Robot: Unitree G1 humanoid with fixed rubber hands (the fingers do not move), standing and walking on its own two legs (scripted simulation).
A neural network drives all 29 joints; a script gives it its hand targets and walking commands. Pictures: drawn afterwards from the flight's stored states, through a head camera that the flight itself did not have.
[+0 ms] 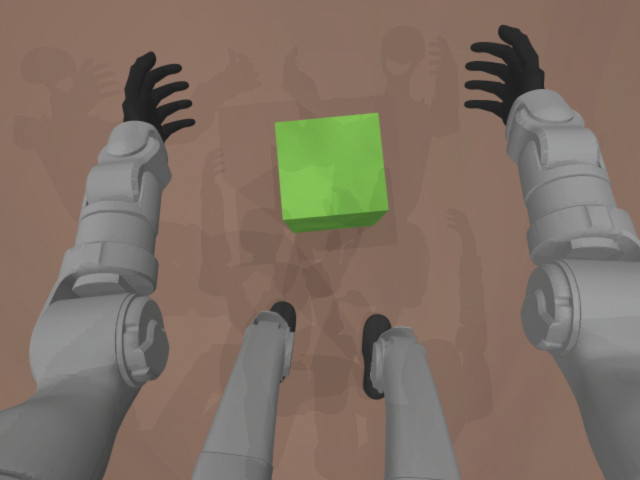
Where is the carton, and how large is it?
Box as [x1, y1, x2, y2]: [275, 113, 388, 232]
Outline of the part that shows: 377,113 275,122 283,220 293,232 372,225 388,209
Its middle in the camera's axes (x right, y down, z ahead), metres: +0.03 -0.13 +0.89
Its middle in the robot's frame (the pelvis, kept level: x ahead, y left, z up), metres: +0.54 +0.04 -0.53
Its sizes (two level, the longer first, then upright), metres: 0.210 0.200 0.250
